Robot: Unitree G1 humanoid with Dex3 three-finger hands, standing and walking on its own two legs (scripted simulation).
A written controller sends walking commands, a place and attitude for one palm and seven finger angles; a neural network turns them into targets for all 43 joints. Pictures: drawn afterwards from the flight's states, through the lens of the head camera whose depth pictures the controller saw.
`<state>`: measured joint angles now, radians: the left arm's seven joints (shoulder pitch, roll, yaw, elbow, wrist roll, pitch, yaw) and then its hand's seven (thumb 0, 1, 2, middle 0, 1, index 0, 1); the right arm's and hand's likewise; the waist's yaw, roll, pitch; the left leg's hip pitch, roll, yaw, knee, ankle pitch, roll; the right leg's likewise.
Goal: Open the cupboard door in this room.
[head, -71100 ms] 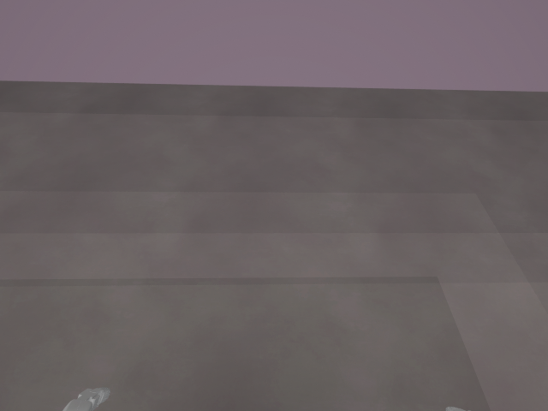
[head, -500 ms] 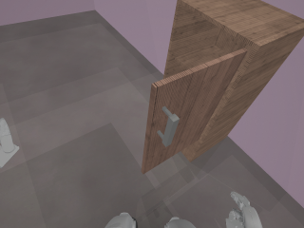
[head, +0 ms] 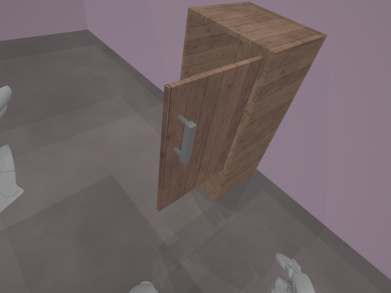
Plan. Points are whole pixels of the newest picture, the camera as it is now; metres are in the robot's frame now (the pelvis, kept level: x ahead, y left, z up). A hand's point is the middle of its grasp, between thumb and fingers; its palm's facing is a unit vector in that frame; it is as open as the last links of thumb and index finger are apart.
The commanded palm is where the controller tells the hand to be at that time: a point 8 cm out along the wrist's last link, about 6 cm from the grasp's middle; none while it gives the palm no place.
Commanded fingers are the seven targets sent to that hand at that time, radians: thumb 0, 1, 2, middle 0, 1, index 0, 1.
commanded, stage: stop stepping back and stand still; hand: left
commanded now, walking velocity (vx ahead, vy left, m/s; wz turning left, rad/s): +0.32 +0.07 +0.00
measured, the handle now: (183, 139) +0.53 +0.07 -0.01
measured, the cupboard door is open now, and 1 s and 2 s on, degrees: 89 89 89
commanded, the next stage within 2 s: let the arm hang, fingers relaxed in 1.34 s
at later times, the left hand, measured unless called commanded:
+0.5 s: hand out of the picture +0.12 +0.30 +0.20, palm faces +0.50 -0.74 -0.45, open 7.4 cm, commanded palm +0.04 +0.32 +0.21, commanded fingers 0.00 0.90 0.90 -0.20 -0.30 -0.20 -0.30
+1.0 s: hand out of the picture +0.12 +0.26 +0.20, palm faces +0.46 -0.76 -0.45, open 7.4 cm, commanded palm +0.06 +0.30 +0.21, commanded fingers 0.00 0.90 0.90 -0.20 -0.30 -0.20 -0.30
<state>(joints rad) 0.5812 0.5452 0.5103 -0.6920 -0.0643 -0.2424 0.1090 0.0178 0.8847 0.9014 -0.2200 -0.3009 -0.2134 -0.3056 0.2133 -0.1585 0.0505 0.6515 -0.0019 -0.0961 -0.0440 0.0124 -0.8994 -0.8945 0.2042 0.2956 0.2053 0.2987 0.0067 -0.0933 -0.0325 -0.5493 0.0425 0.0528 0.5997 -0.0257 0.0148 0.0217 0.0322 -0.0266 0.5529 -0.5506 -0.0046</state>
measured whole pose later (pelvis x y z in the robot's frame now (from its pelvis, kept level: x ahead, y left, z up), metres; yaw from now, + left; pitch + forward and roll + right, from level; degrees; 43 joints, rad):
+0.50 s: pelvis -0.09 +0.02 +0.02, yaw +2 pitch -1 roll +1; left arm 0.49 0.44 0.46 -0.48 -0.02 -0.21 0.17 0.02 0.89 0.90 -0.21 -0.30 -0.21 -0.30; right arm 0.23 -0.19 -0.01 0.67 -0.01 -0.15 -0.08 0.02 -0.90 -0.90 0.20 0.29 0.20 0.30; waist -0.03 -0.06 0.01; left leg -0.29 0.03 0.08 0.58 -0.28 0.00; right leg -0.35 -0.01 -0.04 0.83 -0.49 0.00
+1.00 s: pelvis -0.07 +0.00 +0.03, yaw +2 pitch -2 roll +0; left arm 0.53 0.39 0.40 -0.49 -0.03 -0.22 0.17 0.02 0.89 0.90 -0.22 -0.30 -0.21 -0.30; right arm 0.23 -0.25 -0.03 0.65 0.01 -0.11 -0.07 0.02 -0.90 -0.90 0.20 0.29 0.20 0.30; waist 0.00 0.00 0.04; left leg -0.23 0.04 0.05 0.50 -0.24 -0.01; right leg -0.22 0.04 -0.13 0.50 -0.27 -0.08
